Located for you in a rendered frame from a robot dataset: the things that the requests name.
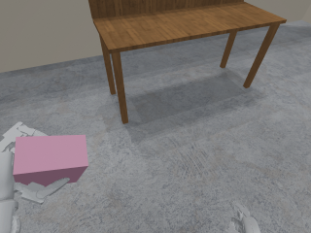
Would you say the robot left hand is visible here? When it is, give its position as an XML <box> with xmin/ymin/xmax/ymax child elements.
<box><xmin>0</xmin><ymin>121</ymin><xmax>70</xmax><ymax>205</ymax></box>

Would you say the table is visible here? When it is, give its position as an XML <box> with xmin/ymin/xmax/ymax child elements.
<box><xmin>88</xmin><ymin>0</ymin><xmax>287</xmax><ymax>124</ymax></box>

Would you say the robot right hand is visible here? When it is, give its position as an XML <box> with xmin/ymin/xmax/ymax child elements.
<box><xmin>225</xmin><ymin>200</ymin><xmax>261</xmax><ymax>233</ymax></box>

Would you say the sponge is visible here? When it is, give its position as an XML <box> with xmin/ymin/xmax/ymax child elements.
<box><xmin>13</xmin><ymin>135</ymin><xmax>88</xmax><ymax>187</ymax></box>

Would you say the robot left forearm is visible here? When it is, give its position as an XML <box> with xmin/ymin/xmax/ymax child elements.
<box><xmin>0</xmin><ymin>199</ymin><xmax>21</xmax><ymax>233</ymax></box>

